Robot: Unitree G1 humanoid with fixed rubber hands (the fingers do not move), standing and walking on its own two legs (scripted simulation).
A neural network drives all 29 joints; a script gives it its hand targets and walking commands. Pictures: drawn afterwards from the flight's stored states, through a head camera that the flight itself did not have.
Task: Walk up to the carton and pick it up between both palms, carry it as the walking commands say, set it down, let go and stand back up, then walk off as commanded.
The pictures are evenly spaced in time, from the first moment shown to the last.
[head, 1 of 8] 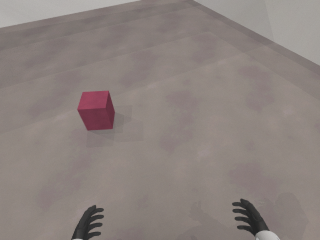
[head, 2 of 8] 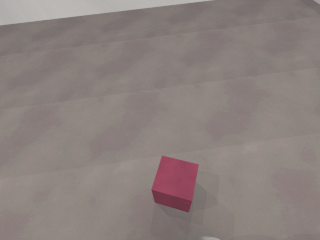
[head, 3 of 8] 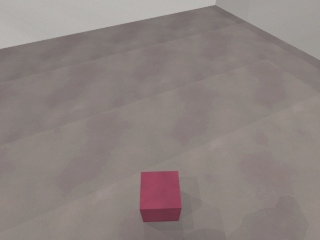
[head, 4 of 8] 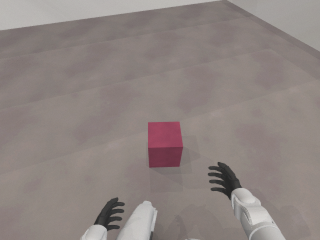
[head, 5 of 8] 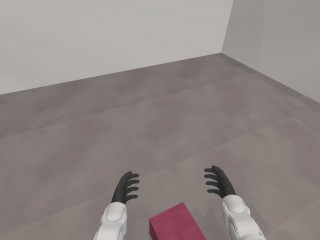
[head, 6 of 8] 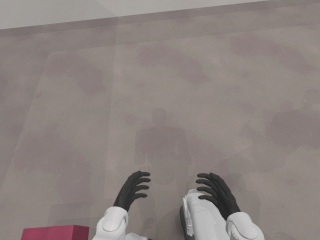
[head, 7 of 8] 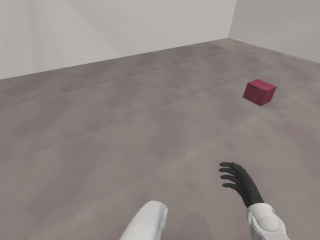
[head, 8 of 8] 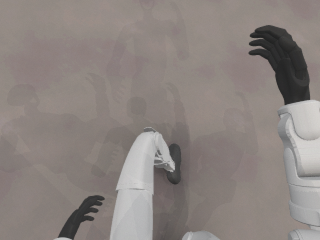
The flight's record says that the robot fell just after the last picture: yes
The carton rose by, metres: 0.05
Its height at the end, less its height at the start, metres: -0.03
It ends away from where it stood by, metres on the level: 0.47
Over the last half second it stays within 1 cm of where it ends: yes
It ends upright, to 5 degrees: no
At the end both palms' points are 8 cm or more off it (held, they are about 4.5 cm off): yes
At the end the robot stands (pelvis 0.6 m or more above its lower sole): yes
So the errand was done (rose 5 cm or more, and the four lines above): no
